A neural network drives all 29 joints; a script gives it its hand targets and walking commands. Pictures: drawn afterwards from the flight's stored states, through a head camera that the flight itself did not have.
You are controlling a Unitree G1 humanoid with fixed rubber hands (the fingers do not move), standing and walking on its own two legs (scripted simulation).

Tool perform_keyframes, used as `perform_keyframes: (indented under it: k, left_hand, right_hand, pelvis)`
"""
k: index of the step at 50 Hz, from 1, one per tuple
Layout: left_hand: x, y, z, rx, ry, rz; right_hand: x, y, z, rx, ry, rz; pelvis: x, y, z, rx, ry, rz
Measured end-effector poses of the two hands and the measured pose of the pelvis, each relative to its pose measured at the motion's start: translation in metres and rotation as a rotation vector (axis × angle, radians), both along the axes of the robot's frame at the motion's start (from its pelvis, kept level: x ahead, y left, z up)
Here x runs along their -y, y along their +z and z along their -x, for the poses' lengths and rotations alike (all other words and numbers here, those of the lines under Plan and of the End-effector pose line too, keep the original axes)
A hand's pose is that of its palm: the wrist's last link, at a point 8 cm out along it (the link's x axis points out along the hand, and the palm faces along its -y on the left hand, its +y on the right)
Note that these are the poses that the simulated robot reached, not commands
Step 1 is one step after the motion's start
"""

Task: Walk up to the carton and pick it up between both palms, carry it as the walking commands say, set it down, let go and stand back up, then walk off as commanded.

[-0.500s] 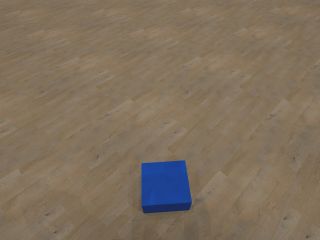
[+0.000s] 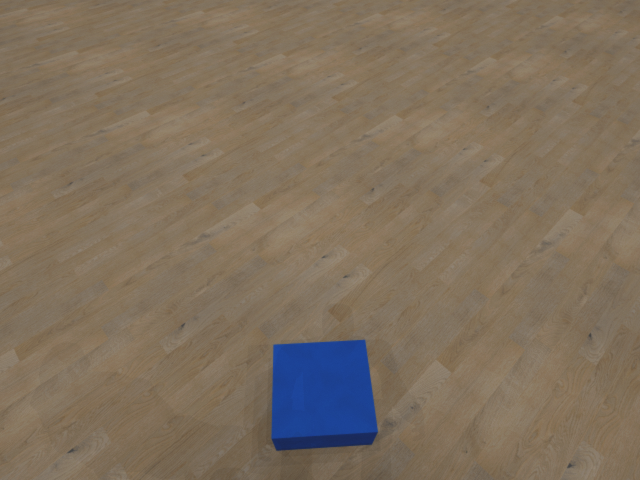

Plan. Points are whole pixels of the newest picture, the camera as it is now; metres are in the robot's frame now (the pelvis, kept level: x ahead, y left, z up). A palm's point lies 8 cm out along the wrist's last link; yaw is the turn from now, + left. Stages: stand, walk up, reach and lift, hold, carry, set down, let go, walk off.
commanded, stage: walk up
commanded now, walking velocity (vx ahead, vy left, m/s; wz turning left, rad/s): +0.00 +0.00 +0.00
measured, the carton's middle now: (321, 393) +0.42 +0.03 -0.69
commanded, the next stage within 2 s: stand in 0.26 s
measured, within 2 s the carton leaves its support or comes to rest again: neither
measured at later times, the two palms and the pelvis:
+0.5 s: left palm out of the picture -0.02 +0.23 -0.14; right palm out of the picture +0.01 -0.20 -0.14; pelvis +0.01 +0.01 +0.01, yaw -1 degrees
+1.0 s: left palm out of the picture -0.04 +0.20 -0.14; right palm out of the picture -0.01 -0.21 -0.14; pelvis +0.00 +0.00 +0.01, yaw -1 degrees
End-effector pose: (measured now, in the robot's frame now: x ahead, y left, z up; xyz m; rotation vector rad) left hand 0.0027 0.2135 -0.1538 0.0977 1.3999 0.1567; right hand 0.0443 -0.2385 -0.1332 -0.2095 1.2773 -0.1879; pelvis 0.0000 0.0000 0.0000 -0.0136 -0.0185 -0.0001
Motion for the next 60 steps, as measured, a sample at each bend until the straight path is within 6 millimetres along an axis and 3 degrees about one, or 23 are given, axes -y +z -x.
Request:
perform_keyframes:
  k: [5,10,19,32,47,60]
  left_hand:
    - [0.000,0.002,-0.003,-0.019,0.003,0.026]
    - [-0.008,0.007,0.005,-0.051,0.005,0.013]
    - [-0.017,0.013,0.020,-0.109,-0.007,-0.013]
    - [-0.004,0.013,0.028,-0.099,-0.011,0.001]
    - [0.011,0.011,0.043,-0.097,0.003,0.020]
    - [0.005,0.012,0.044,-0.088,-0.002,0.003]
  right_hand:
    - [-0.019,0.006,-0.012,0.003,0.013,-0.020]
    - [-0.031,0.004,-0.011,-0.018,0.006,-0.045]
    - [-0.033,-0.001,0.015,-0.081,-0.022,-0.060]
    - [-0.034,-0.003,0.052,-0.147,-0.054,-0.079]
    - [-0.028,-0.003,0.059,-0.141,-0.055,-0.079]
    - [-0.022,-0.002,0.057,-0.122,-0.050,-0.066]
  pelvis:
    - [-0.007,0.006,-0.012,-0.012,-0.011,-0.008]
    - [-0.011,0.009,-0.017,-0.014,-0.013,-0.011]
    - [-0.015,0.010,-0.018,-0.008,-0.017,-0.014]
    - [-0.009,0.010,-0.008,0.000,-0.015,-0.015]
    - [-0.001,0.010,0.000,0.001,-0.015,-0.013]
    - [0.000,0.009,0.001,-0.009,-0.020,-0.013]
